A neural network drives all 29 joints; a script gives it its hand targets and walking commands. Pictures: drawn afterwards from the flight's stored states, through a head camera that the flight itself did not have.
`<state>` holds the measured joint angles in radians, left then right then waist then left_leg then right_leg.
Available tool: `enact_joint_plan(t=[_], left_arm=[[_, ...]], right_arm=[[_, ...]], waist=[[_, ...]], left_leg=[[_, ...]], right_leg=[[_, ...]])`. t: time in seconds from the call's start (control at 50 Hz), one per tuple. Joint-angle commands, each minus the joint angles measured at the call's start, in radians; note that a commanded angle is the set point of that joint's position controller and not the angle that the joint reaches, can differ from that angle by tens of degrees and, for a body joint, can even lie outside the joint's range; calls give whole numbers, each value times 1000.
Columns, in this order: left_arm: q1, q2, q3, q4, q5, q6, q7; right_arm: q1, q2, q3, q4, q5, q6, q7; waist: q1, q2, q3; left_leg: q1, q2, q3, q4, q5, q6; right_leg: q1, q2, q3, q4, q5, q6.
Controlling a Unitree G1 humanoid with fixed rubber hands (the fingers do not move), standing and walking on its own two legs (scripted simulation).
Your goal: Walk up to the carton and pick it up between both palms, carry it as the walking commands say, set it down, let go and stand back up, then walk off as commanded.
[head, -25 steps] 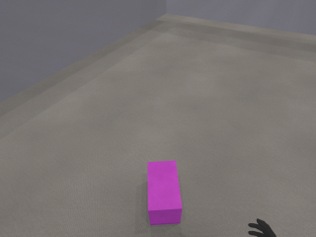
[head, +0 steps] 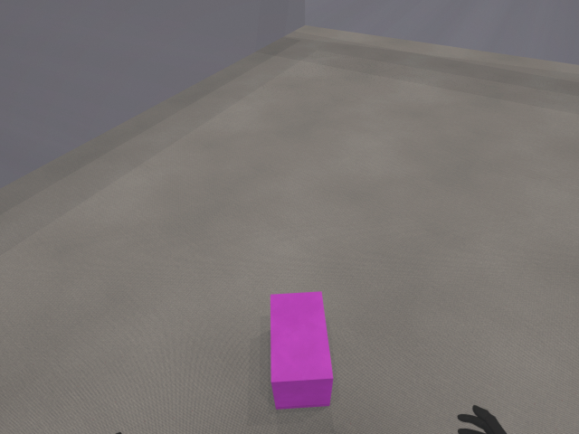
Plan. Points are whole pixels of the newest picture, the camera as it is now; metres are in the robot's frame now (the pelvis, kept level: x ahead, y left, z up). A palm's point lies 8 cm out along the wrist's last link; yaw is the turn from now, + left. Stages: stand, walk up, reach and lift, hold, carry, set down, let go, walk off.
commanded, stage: walk off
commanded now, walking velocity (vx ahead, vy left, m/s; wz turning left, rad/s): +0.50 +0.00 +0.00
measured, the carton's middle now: (299, 349) +0.55 +0.03 -0.65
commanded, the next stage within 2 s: stand in 1.82 s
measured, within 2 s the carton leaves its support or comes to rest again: neither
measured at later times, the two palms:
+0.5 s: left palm out of the picture +0.16 +0.27 -0.12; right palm out of the picture +0.11 -0.26 -0.11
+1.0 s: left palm (185, 395) +0.23 +0.21 -0.13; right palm (443, 291) +0.43 -0.27 -0.12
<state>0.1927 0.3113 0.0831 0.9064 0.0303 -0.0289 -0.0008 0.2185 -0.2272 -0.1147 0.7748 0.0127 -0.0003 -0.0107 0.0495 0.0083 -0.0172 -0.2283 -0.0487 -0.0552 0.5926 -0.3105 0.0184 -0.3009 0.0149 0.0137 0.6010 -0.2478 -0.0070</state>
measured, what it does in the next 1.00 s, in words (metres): walks ahead: right foot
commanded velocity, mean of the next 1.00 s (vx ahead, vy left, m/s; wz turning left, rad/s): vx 0.50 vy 0.00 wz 0.00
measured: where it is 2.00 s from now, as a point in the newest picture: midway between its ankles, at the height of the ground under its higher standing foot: (317, 334)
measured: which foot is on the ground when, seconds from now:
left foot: down 0.00-0.62, up 0.64-1.00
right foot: down 0.00-0.26, up 0.28-0.58, down 0.60-1.00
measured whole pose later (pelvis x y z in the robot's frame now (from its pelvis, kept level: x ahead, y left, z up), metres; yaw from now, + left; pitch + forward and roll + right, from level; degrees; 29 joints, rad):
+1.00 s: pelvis +0.32 -0.01 +0.00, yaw +0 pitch +1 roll +0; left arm 0.50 0.14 0.08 1.06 0.03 -0.08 0.00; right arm 0.19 -0.23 -0.11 0.88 0.01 -0.03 0.02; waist 0.05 0.02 0.01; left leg -0.58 0.10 -0.03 0.84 -0.23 0.00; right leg 0.02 0.00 -0.01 0.41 -0.45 -0.03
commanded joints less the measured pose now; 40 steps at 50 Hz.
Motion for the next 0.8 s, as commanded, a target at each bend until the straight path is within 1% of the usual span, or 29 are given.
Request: enact_joint_plan(t=[0.0,0.02,0.08,0.1,0.14,0.16,0.18,0.2,0.22,0.26,0.34,0.38,0.42,0.44,0.48,0.5,0.52,0.54,0.56,0.58,0.6,0.62,0.64,0.66,0.68,0.7,0.72,0.76,0.78], left_arm=[[12,8,-50,-25,2,11,-1],[67,44,-44,-21,10,29,-7],[91,170,-6,-20,20,40,-8],[95,143,-6,-17,19,35,-5],[7,149,7,-52,21,27,-2],[-58,114,1,-76,9,19,-2],[-89,84,-4,-85,1,27,3],[-141,8,-12,-125,10,20,-6],[-121,9,-16,-119,15,20,-7],[-101,10,-10,-108,20,10,-20],[-47,24,-1,-62,18,-11,-35],[-24,-51,-26,-37,12,-28,-33],[-18,-26,-18,-27,12,-29,-29],[-40,-46,-27,-30,11,-31,-28],[-125,-58,-44,-55,5,-44,-31],[-81,-38,-30,-45,7,-46,-22],[-1,-16,-28,-27,1,-57,-19],[144,18,-12,24,3,-61,-10],[298,89,9,72,19,-79,12],[405,199,36,119,15,-80,14],[430,159,36,134,-6,-72,7],[338,146,31,126,-20,-62,6],[206,90,14,94,-15,-60,5],[173,55,-3,77,-13,-57,11],[157,38,-11,71,-8,-59,19],[184,58,-3,79,-16,-58,15],[189,20,-15,92,-22,-69,8],[233,-65,-37,101,-21,-73,0],[236,-36,-30,96,-24,-78,-2]], right_arm=[[-7,-89,39,-22,-40,0,11],[-1,-78,39,-18,-47,18,10],[28,-82,38,-23,-63,8,11],[85,-101,34,7,-72,-3,8],[156,-123,20,35,-67,-11,13],[185,-81,20,36,-62,-21,15],[251,-97,21,56,-63,-26,7],[294,-184,-2,69,-57,-25,-5],[213,-175,-1,52,-62,-15,-3],[207,-146,2,46,-56,-31,-7],[203,-177,-6,49,-54,-51,-15],[242,-64,25,77,-49,-70,-22],[287,-53,30,94,-42,-69,-15],[283,-74,25,102,-51,-64,-18],[313,-61,33,99,-38,-64,-15],[253,-119,18,87,-54,-73,-16],[214,-185,6,85,-56,-68,-19],[182,-170,1,66,-39,-71,-14],[145,-136,8,44,-44,-77,-14],[214,-24,44,35,-43,-89,-3],[147,-62,31,13,-59,-79,-2],[91,-83,24,0,-80,-61,0],[16,-64,21,-7,-81,-64,9],[-67,-57,26,-36,-84,-62,22],[-61,-68,22,-32,-93,-65,23],[-65,-54,26,-46,-89,-55,28],[-21,-52,29,-33,-75,-48,36],[-41,-25,36,-16,-78,-42,47],[-86,-57,27,-23,-71,-39,41]], waist=[[-39,34,17],[-24,-10,100],[-29,-188,80],[-35,-172,57],[-96,-123,-52],[-142,-100,-52],[-176,23,-17],[-194,264,24],[-156,273,79],[-139,153,110],[-98,143,34],[-94,169,8],[-91,213,1],[-104,188,25],[-135,152,54],[-68,158,10],[-37,169,-33],[34,82,-116],[116,-22,-230],[90,-395,-210],[102,-392,-174],[75,-204,-67],[42,-75,85],[46,-48,165],[2,-54,203],[12,-93,188],[-19,-176,193],[-14,-123,152],[-4,-68,144]], left_leg=[[-89,106,-125,-214,-197,8],[-162,68,-80,-151,-322,0],[-160,15,54,98,-198,-21],[-139,39,44,122,-147,-26],[113,39,84,84,-76,-7],[200,67,41,6,-103,25],[275,131,-118,-178,-240,56],[310,315,-426,-399,-461,119],[337,357,-519,-421,-357,120],[259,349,-500,-427,-296,136],[211,278,-337,-381,-95,144],[258,220,-206,-309,280,130],[288,252,-181,-261,515,135],[281,250,-161,-253,464,144],[286,246,-150,-230,615,139],[244,274,-145,-204,670,122],[243,219,-66,-86,748,98],[156,191,-41,59,758,64],[-52,132,19,343,613,13],[-324,15,73,564,-126,-47],[-536,-16,-13,640,-299,-28],[-571,55,-64,713,-233,-1],[-578,111,-19,683,-104,0],[-584,138,9,656,-77,-17],[-542,144,8,611,-3,-21],[-501,158,46,599,-19,-26],[-479,168,35,584,34,-25],[-464,170,48,569,88,-43],[-486,182,57,543,88,-60]], right_leg=[[1,-110,203,-265,-317,-24],[-26,-105,245,-293,-507,-32],[-26,-254,447,-438,-697,-104],[-4,-287,456,-431,-615,-118],[-101,-208,288,-385,-470,-62],[-168,-167,226,-338,-457,-27],[-298,-66,128,-192,-431,25],[-436,9,3,94,-306,50],[-534,-5,-21,211,-224,57],[-489,-46,6,278,-145,42],[-348,-68,-11,275,-80,55],[-307,-48,-59,172,-84,52],[-333,-41,-80,199,-97,47],[-330,-36,-103,152,-98,39],[-319,-47,-126,56,-60,40],[-215,-47,-132,37,-54,11],[-98,-8,-155,-73,-37,-4],[143,3,-143,-139,39,-12],[430,-119,50,-157,-13,-65],[582,-371,484,-238,98,-97],[659,-395,676,-294,220,-173],[477,-395,669,-326,-47,-152],[318,-344,577,-355,-174,-126],[255,-308,464,-397,-201,-127],[168,-266,395,-381,-11,-100],[134,-246,326,-415,-12,-92],[80,-239,268,-425,2,-98],[102,-215,254,-421,72,-99],[136,-252,257,-439,159,-144]])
